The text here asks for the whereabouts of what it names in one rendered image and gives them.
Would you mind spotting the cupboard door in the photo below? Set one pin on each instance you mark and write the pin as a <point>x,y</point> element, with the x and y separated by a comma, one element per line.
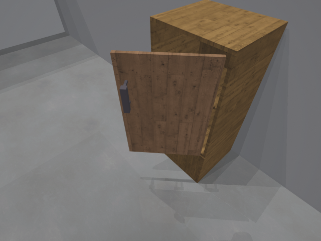
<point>172,96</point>

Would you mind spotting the handle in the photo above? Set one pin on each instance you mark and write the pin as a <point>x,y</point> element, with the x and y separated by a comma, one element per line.
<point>125,97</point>

